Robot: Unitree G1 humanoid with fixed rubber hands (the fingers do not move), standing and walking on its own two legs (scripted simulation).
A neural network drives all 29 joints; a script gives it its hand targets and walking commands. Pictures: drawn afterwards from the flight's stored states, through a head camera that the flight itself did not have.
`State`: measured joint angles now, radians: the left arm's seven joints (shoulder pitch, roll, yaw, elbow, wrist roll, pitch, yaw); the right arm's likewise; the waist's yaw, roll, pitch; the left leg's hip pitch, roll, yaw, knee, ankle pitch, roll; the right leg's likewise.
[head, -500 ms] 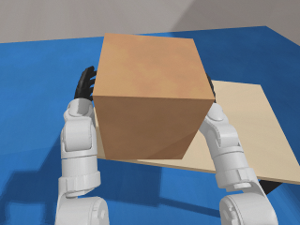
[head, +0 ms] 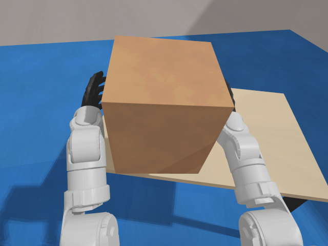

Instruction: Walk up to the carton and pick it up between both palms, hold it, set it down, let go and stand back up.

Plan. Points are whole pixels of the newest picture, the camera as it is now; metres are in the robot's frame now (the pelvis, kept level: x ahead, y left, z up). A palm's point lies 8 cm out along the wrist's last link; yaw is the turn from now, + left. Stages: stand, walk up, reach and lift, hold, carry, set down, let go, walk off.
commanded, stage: hold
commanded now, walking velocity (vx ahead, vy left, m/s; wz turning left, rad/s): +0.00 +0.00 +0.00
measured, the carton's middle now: (160, 111) +0.37 +0.00 +0.16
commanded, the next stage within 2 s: none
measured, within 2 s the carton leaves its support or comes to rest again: neither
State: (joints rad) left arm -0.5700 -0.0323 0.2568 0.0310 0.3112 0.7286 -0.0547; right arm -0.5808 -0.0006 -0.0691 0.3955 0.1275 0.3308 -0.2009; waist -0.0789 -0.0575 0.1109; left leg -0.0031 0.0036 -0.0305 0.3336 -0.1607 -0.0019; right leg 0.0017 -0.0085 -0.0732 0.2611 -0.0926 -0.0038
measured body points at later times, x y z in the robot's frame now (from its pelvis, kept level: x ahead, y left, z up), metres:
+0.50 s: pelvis +0.00 +0.00 +0.00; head -0.02 +0.02 +0.45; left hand +0.38 +0.15 +0.18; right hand +0.37 -0.15 +0.16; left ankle +0.03 +0.12 -0.75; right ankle +0.05 -0.12 -0.75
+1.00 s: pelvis +0.00 +0.00 +0.00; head -0.02 +0.02 +0.45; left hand +0.38 +0.15 +0.18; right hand +0.37 -0.15 +0.16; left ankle +0.03 +0.12 -0.75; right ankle +0.05 -0.12 -0.75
